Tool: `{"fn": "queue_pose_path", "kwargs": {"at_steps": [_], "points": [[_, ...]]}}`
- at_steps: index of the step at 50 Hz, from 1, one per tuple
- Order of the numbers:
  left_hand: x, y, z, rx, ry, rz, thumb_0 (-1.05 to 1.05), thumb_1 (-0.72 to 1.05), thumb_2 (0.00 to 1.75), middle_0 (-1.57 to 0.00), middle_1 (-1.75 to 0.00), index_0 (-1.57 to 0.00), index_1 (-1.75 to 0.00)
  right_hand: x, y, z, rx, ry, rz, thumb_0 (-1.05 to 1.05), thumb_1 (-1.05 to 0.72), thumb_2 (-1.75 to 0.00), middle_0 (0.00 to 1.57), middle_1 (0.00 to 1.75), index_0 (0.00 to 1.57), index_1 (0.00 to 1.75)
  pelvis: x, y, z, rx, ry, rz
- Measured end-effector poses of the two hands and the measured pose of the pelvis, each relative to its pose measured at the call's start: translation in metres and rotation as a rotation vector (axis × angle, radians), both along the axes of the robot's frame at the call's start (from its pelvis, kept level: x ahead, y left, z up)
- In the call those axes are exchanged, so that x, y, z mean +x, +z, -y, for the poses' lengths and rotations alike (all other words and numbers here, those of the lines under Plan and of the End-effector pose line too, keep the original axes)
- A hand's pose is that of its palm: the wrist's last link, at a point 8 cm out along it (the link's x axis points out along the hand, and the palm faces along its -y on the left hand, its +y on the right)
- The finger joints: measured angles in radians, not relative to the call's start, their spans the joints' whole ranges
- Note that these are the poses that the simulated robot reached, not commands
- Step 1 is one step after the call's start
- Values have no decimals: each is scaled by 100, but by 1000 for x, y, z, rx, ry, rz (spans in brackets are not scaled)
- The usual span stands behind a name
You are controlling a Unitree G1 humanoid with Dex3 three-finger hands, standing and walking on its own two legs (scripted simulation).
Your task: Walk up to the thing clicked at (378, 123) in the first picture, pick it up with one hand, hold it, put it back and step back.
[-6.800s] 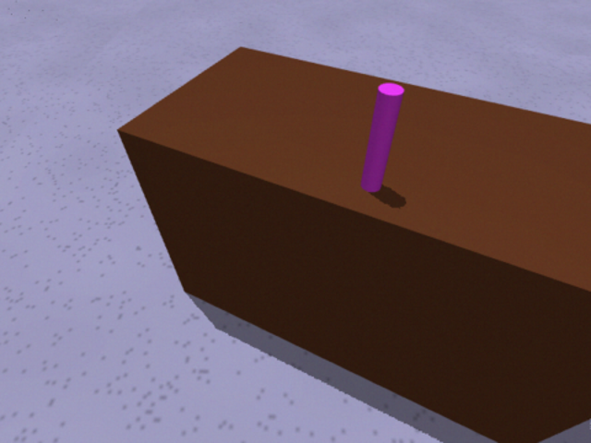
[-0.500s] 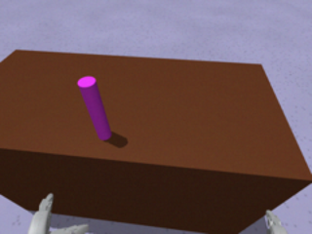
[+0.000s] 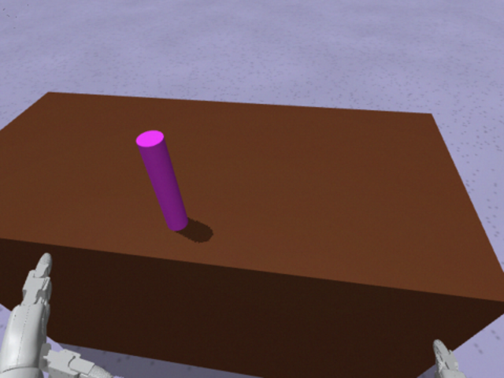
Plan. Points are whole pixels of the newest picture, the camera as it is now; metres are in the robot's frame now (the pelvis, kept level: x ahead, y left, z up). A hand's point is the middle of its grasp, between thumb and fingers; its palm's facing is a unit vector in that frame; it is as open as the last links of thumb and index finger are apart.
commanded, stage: rise first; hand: left
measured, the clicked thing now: (165, 186) +0.42 +0.20 +0.08
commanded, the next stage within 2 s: go down in 0.78 s
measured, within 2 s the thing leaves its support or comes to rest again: neither
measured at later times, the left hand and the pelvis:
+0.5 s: hand (47, 318) +0.17 +0.28 +0.10, palm faces +0.38 -0.81 -0.44, open 17.6 cm; pelvis -0.01 +0.00 +0.00, yaw +1 degrees
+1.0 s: hand (35, 309) +0.17 +0.27 +0.13, palm faces +0.39 -0.81 -0.43, open 17.6 cm; pelvis -0.02 +0.00 +0.00, yaw +1 degrees
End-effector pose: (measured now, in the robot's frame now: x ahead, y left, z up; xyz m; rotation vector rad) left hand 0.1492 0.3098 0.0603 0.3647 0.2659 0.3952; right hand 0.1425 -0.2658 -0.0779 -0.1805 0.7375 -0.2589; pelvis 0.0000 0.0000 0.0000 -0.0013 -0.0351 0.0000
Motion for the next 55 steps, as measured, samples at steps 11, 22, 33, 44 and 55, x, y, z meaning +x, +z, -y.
{"fn": "queue_pose_path", "kwargs": {"at_steps": [11,22,33,44,55], "points": [[-11,32,-2,77,-26,119,-1,-53,1,-4,-5,-5,-4,2,1,6,-10,0,16,-1,52,-2,5,5,6,5,-7,0,2,2,7,17],[-17,56,-2,137,-42,210,-1,-55,2,-5,-4,-5,-4,-2,-1,3,4,8,29,-1,52,-3,5,5,6,5,-13,0,3,3,13,26],[-15,74,-1,172,-71,290,-1,-56,4,-5,-5,-4,-5,-7,1,1,10,10,49,-1,52,-4,5,5,6,5,-17,0,2,5,12,32],[-17,87,-1,208,-93,342,-1,-58,7,-5,-5,-4,-6,-7,6,5,-2,4,70,-1,52,-5,5,5,6,5,-17,0,0,4,9,34],[-11,86,-14,182,-89,414,-1,-61,4,-8,-8,-8,-7,-2,1,-2,7,27,57,-1,50,-5,5,5,6,5,-19,-5,1,2,20,8]]}}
